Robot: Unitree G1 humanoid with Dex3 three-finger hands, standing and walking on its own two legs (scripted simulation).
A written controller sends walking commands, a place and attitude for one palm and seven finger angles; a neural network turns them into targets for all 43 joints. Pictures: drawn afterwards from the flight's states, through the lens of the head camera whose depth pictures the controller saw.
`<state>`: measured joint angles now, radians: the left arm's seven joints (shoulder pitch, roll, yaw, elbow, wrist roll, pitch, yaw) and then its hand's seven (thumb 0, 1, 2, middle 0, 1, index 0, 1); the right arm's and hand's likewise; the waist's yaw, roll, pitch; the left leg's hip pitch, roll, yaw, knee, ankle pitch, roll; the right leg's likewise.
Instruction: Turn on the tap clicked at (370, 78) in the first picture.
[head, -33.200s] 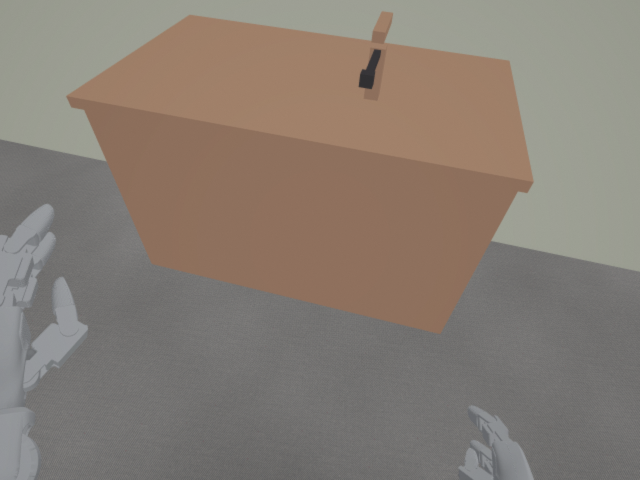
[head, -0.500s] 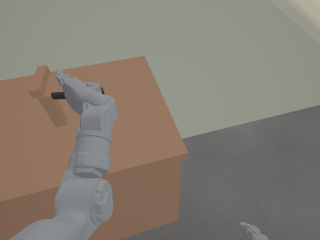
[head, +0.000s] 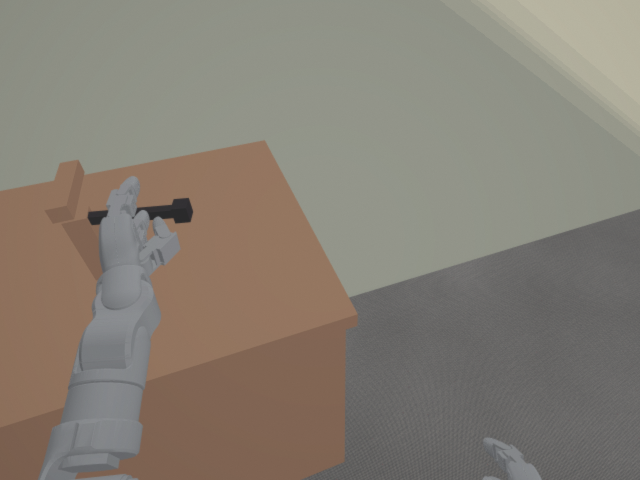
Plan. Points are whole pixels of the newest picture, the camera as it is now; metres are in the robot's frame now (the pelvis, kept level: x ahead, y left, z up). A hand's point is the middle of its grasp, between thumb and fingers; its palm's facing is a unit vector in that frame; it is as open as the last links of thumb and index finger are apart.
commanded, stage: draw the hand back beside the body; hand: left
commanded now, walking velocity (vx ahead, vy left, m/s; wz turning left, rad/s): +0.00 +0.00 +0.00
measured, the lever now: (182, 210) +0.49 +0.23 +0.11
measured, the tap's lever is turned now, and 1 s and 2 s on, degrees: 76 76 76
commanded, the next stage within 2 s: step back with the hand held close in 1.18 s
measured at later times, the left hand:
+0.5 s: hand (110, 309) +0.26 +0.23 +0.16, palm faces +0.24 -0.94 -0.25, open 7.6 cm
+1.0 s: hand (22, 368) +0.19 +0.29 +0.15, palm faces +0.40 -0.84 -0.36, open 7.5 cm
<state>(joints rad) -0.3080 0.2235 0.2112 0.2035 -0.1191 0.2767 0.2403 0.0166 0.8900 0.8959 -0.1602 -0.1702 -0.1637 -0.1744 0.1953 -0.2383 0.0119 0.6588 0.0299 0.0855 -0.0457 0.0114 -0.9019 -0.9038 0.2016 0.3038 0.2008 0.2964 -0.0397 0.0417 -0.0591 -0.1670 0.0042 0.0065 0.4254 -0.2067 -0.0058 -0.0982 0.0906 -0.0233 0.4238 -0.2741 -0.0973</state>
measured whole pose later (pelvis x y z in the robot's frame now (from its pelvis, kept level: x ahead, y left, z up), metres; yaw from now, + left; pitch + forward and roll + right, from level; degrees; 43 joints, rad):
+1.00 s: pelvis +0.01 +0.04 +0.00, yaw +2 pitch -5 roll -1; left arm 0.47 0.35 0.26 -0.37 -0.08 -0.11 0.10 0.02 0.89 0.90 -0.20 -0.30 -0.21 -0.30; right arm 0.20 -0.23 0.00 0.63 0.00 -0.06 -0.02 0.01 -0.90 -0.90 0.20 0.30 0.20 0.30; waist 0.05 0.07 0.01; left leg -0.13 -0.04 -0.01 0.43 -0.22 0.04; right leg -0.01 0.05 -0.04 0.35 -0.26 -0.05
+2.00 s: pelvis -0.08 +0.07 +0.00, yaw +3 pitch +3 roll -2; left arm 0.50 0.39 0.36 -0.49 -0.03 -0.14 0.13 0.02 0.89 0.90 -0.21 -0.30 -0.21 -0.30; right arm 0.22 -0.19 0.01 0.59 -0.01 -0.04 -0.06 0.01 -0.90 -0.90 0.20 0.30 0.20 0.30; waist 0.02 0.05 -0.02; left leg -0.41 -0.05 -0.01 0.44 -0.07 0.08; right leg -0.26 0.07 0.03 0.64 -0.40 0.00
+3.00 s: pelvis -0.27 +0.07 +0.00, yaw +2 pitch -1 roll +0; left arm 0.48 0.35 0.32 -0.45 -0.05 -0.09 0.13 0.02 0.88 0.90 -0.21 -0.30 -0.21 -0.30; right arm 0.24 -0.19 0.01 0.69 0.01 -0.05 -0.04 0.01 -0.90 -0.90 0.21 0.30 0.21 0.30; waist 0.00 0.02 0.00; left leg -0.41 0.01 0.00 0.81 -0.36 0.01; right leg -0.22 0.03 -0.04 0.46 -0.21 -0.05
